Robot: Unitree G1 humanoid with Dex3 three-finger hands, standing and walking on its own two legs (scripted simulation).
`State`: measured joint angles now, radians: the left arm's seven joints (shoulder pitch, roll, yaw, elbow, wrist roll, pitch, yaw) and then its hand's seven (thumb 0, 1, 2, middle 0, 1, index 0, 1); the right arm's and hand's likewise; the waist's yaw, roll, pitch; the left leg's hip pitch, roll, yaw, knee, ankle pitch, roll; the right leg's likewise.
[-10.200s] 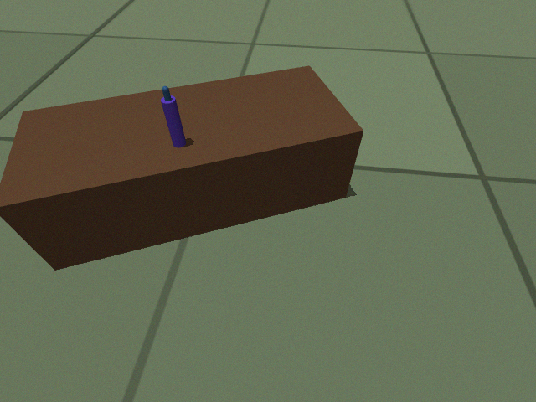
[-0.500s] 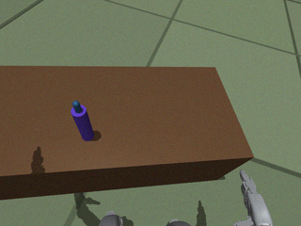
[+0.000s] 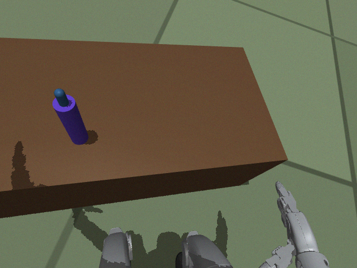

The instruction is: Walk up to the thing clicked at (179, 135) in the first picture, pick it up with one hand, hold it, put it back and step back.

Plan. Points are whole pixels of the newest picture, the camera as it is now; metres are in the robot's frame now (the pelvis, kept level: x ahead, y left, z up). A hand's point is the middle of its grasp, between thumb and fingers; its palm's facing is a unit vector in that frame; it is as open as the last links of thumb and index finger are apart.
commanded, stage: approach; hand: left
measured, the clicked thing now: (71, 118) +0.52 +0.23 -0.13
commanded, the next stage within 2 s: close in in 0.22 s
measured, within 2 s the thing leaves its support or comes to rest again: neither
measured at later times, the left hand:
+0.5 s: hand (59, 147) +0.46 +0.27 -0.18, palm faces +0.17 -0.98 +0.06, open 17.7 cm
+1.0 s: hand (77, 140) +0.47 +0.22 -0.18, palm faces +0.22 -0.97 +0.02, open 17.5 cm
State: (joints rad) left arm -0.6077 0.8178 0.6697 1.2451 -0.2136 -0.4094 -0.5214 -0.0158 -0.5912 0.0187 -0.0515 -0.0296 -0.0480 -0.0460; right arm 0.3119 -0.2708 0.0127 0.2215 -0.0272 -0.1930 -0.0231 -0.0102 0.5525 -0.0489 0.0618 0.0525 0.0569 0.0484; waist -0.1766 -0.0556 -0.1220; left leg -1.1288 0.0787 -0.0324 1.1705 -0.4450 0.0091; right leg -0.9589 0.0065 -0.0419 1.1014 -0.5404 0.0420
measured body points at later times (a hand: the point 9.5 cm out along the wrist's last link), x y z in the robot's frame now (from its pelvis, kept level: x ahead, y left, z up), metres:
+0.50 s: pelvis -0.03 +0.00 -0.11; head +0.18 +0.10 +0.27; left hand +0.44 +0.32 -0.19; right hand +0.15 -0.26 -0.03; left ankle +0.05 +0.11 -0.64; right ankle -0.01 -0.15 -0.64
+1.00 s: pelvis -0.03 -0.01 -0.12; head +0.17 +0.08 +0.28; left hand +0.46 +0.27 -0.18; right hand +0.14 -0.26 -0.01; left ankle +0.05 +0.11 -0.64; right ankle -0.01 -0.15 -0.64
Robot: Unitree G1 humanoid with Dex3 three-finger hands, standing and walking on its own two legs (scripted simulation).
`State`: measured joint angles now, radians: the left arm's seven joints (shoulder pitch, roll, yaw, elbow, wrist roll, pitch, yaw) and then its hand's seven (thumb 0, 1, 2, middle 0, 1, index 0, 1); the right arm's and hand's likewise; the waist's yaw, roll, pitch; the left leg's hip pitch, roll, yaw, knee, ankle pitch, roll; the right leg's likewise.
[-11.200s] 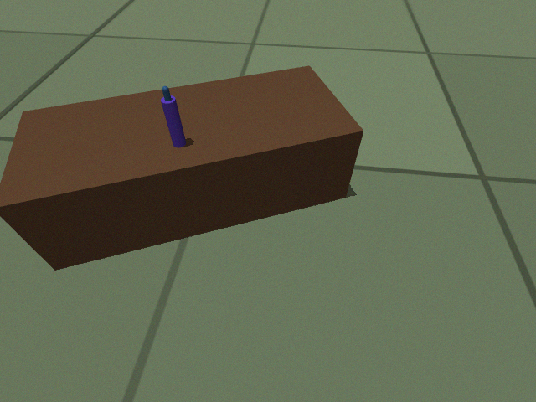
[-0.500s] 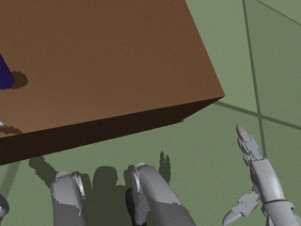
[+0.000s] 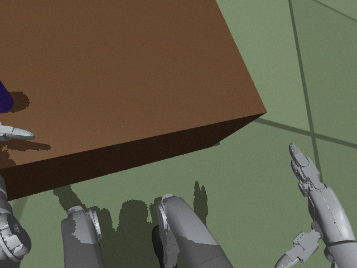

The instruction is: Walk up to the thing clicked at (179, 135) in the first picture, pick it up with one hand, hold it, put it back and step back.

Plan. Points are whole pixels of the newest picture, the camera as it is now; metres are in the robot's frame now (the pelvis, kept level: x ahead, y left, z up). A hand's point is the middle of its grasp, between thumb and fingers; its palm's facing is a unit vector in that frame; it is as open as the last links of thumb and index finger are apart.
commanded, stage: rest palm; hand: left
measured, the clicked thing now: out of the picture +0.54 +0.28 -0.02
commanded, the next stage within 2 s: close in 0.02 s
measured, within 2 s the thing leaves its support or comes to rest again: leaves its support in 1.50 s
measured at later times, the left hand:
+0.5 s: hand out of the picture +0.53 +0.26 -0.06, palm faces +0.32 -0.95 +0.01, open 15.2 cm
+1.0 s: hand out of the picture +0.54 +0.27 -0.06, palm faces +0.29 -0.96 -0.01, open 7.6 cm
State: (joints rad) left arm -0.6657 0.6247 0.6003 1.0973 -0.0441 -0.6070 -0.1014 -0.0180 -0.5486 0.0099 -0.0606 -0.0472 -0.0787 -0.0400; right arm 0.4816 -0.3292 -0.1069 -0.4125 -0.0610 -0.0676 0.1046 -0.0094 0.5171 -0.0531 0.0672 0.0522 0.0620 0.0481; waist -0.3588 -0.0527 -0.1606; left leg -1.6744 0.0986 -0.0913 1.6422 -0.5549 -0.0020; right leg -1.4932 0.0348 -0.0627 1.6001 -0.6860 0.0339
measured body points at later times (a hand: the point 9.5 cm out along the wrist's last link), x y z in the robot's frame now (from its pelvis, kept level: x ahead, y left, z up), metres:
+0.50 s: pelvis +0.00 +0.00 -0.01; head +0.20 +0.10 +0.38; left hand +0.51 +0.31 -0.05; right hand +0.18 -0.24 +0.11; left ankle +0.07 +0.12 -0.53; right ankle +0.03 -0.14 -0.53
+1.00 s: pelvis +0.00 +0.01 +0.00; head +0.22 +0.12 +0.38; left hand +0.52 +0.32 -0.06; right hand +0.19 -0.22 +0.14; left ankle +0.07 +0.12 -0.53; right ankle +0.03 -0.14 -0.53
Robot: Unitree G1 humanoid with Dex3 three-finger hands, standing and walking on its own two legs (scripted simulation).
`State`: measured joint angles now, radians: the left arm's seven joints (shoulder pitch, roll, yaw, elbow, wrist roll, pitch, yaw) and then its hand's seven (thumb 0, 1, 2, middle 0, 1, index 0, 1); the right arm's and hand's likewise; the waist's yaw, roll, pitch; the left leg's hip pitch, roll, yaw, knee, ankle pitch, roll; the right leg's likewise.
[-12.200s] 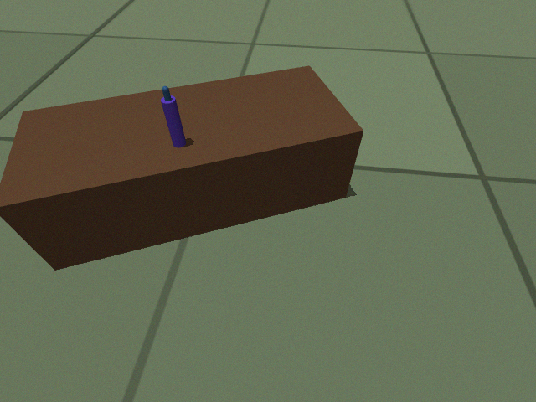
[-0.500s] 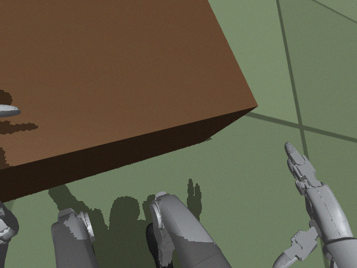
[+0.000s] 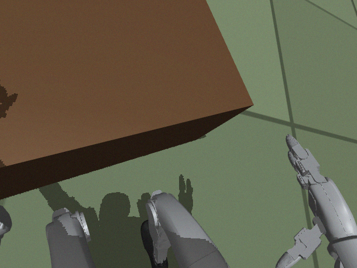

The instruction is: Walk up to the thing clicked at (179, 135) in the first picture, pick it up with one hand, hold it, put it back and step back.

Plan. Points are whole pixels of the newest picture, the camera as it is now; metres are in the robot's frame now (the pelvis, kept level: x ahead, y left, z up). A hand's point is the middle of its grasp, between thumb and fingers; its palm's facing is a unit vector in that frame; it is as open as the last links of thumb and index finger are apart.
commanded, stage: settle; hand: left
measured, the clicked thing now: out of the picture +0.54 +0.28 -0.02
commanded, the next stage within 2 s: lift in 1.22 s
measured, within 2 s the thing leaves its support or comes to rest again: leaves its support in 0.50 s
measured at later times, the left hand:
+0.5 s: hand out of the picture +0.53 +0.26 -0.05, palm faces +0.30 -0.95 +0.00, open 6.9 cm
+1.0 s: hand out of the picture +0.54 +0.25 +0.01, palm faces +0.30 -0.95 -0.02, open 6.9 cm
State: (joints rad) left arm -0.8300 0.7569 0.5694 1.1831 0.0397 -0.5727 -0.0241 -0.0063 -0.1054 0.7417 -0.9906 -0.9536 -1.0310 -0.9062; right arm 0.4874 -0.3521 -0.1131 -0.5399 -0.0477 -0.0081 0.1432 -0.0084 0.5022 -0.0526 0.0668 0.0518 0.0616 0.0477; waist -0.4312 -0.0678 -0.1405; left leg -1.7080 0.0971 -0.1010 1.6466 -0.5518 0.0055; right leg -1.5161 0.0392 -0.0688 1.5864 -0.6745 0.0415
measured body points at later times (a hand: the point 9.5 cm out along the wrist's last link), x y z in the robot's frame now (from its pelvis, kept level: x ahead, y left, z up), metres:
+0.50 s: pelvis +0.01 +0.00 +0.02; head +0.22 +0.12 +0.40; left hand +0.51 +0.31 -0.05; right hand +0.19 -0.24 +0.13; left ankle +0.07 +0.12 -0.53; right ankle +0.03 -0.15 -0.53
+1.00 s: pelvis +0.02 +0.00 +0.04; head +0.21 +0.09 +0.44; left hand +0.52 +0.30 +0.01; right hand +0.20 -0.25 +0.11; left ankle +0.07 +0.12 -0.53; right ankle +0.03 -0.15 -0.53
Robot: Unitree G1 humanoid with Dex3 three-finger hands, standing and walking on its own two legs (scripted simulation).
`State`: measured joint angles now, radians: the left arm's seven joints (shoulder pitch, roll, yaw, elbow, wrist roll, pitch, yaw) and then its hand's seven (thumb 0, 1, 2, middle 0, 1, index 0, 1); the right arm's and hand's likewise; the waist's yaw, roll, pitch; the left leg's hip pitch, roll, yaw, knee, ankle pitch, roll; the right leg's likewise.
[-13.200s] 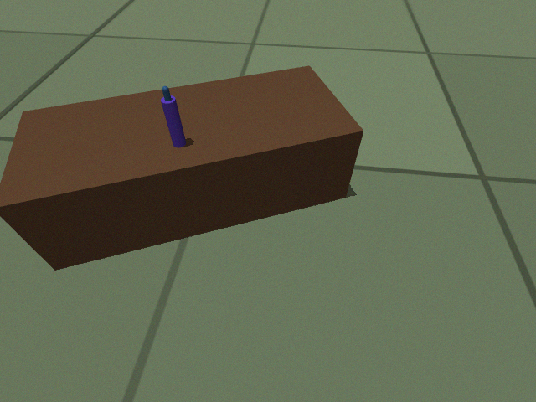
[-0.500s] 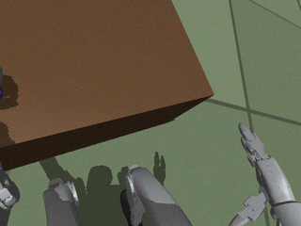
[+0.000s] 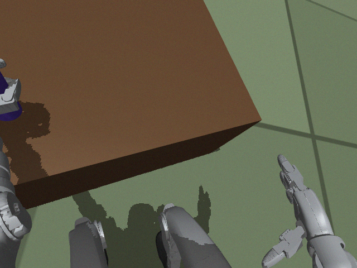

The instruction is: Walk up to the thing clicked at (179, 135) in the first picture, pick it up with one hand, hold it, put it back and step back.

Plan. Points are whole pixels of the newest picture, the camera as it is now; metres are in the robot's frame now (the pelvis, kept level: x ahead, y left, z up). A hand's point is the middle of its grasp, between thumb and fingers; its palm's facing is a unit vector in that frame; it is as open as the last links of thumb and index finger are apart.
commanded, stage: settle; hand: left
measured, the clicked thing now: out of the picture +0.53 +0.25 +0.01
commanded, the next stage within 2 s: lift in 0.22 s
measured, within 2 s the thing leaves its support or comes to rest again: neither
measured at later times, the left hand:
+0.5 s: hand out of the picture +0.52 +0.25 -0.01, palm faces +0.28 -0.96 -0.02, open 6.9 cm
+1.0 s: hand out of the picture +0.44 +0.23 +0.06, palm faces +0.25 -0.97 -0.04, open 6.9 cm
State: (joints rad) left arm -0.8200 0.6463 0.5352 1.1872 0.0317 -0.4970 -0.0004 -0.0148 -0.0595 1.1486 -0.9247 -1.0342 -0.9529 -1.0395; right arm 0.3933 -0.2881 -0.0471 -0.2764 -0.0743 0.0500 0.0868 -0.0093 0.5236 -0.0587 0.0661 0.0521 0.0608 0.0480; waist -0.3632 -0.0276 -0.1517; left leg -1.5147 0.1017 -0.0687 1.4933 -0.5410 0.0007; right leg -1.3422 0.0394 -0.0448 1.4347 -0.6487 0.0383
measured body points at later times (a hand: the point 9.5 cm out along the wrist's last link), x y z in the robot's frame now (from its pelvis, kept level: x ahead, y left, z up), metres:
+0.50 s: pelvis +0.00 +0.00 +0.02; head +0.17 +0.09 +0.43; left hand +0.50 +0.30 +0.00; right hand +0.18 -0.26 +0.08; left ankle +0.06 +0.12 -0.57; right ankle +0.01 -0.15 -0.57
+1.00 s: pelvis +0.02 +0.00 +0.07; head +0.13 +0.06 +0.50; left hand +0.42 +0.28 +0.07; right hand +0.19 -0.25 +0.09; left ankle +0.06 +0.12 -0.57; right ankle +0.01 -0.15 -0.57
